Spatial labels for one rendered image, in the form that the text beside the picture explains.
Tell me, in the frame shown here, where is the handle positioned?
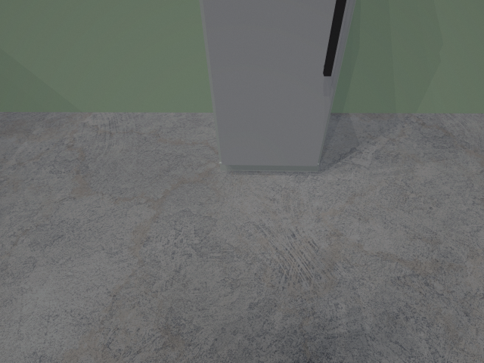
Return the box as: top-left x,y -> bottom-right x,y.
323,0 -> 346,76

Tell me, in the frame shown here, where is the fridge door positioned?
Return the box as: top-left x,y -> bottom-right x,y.
203,0 -> 353,166

